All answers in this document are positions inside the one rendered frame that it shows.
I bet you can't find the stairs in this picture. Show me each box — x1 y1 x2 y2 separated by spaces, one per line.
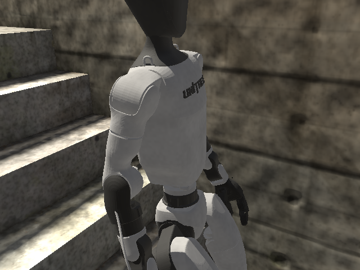
0 30 213 270

